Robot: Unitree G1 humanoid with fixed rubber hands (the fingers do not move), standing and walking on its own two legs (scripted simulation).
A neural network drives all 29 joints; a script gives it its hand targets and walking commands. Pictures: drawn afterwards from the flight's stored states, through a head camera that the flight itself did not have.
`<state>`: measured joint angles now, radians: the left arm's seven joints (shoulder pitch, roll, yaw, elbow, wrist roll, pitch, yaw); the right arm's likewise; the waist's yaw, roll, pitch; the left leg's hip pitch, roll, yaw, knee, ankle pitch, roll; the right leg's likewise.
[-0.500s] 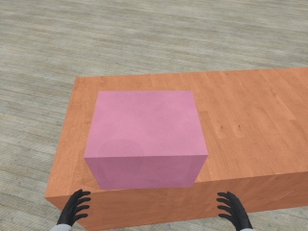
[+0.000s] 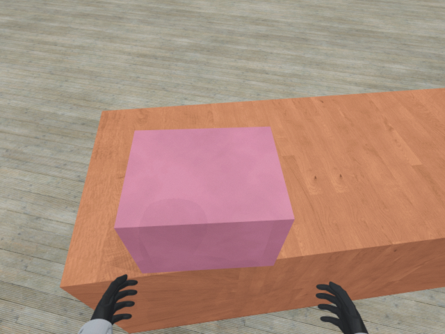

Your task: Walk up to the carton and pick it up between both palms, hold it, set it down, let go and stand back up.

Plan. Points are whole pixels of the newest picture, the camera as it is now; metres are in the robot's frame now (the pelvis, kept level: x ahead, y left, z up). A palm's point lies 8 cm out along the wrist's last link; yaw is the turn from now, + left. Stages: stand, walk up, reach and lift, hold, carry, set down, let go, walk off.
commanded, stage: let go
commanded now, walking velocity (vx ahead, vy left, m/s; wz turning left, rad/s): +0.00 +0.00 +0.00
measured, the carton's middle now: (206, 200) +0.39 +0.05 -0.05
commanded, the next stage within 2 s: stand in 0.38 s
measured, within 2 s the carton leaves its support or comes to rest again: neither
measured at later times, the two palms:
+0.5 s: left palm out of the picture +0.14 +0.24 -0.09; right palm out of the picture +0.12 -0.23 -0.10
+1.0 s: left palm out of the picture -0.02 +0.27 -0.13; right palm out of the picture +0.00 -0.22 -0.13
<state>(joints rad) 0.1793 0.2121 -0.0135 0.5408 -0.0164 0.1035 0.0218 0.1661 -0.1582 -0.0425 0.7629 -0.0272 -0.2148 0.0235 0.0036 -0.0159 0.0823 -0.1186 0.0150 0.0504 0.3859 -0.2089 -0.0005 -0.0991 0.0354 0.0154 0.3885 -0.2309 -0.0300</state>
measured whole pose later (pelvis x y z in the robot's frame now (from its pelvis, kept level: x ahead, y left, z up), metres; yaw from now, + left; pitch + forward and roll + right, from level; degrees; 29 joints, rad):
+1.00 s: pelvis -0.03 +0.02 +0.00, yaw +1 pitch -3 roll +0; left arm 0.39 0.24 -0.03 0.87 0.01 -0.02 0.02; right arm 0.34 -0.23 0.02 0.92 0.00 -0.02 -0.01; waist 0.01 0.01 -0.01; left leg -0.20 -0.01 0.04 0.44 -0.18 0.03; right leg -0.17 0.00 0.01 0.42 -0.20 0.01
